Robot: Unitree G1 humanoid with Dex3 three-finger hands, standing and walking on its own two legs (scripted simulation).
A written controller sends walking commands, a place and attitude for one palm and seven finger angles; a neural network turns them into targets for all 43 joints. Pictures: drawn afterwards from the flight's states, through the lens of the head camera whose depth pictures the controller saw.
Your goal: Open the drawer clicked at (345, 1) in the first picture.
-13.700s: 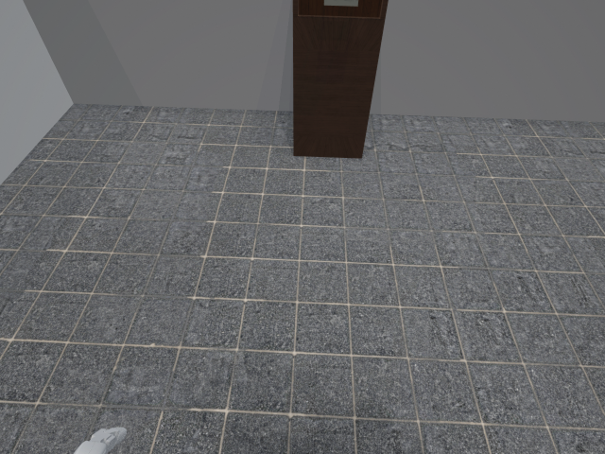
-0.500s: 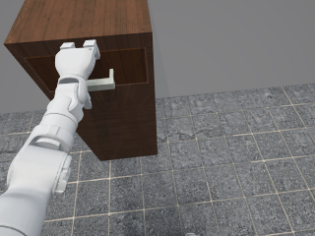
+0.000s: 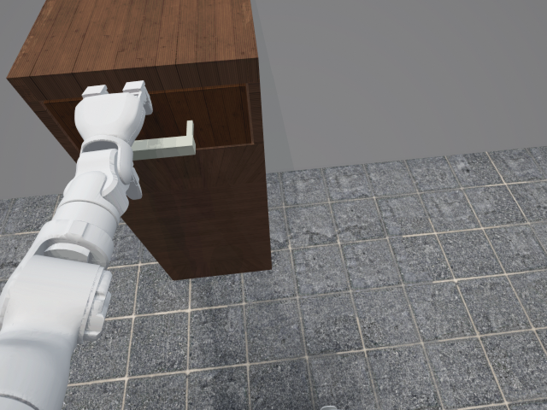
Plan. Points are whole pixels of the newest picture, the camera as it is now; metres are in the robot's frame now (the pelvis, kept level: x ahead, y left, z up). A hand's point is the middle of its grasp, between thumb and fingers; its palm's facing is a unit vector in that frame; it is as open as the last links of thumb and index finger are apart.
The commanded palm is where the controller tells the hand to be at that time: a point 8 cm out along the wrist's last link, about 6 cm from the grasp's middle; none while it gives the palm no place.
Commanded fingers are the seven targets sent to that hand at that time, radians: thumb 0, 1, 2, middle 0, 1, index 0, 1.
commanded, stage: move the hooked fingers above the handle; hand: left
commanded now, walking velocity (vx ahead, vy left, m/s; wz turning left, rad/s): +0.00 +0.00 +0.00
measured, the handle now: (157, 138) +0.56 +0.18 +0.03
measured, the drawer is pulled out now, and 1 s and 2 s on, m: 0.00 0.00 0.00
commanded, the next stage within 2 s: none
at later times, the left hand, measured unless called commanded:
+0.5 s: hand (118, 144) +0.51 +0.21 +0.08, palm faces -0.03 +0.03 -1.00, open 13.8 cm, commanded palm +0.49 +0.19 +0.14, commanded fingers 0.00 -0.50 0.30 -0.30 -1.20 -0.30 -1.20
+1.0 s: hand (150, 131) +0.52 +0.16 +0.09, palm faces -0.01 +0.01 -1.00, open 13.7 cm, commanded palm +0.49 +0.19 +0.14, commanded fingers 0.00 -0.50 0.30 -0.30 -1.20 -0.30 -1.20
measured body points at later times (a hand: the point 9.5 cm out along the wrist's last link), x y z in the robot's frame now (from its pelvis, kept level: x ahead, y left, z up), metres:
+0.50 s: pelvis +0.01 +0.01 +0.00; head +0.09 -0.02 +0.44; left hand +0.50 +0.21 +0.13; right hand +0.03 -0.25 -0.14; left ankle -0.03 +0.11 -0.72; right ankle -0.01 -0.12 -0.72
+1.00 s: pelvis +0.00 +0.01 +0.00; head +0.08 -0.03 +0.44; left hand +0.51 +0.16 +0.15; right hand +0.02 -0.25 -0.15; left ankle -0.03 +0.11 -0.72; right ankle -0.01 -0.12 -0.72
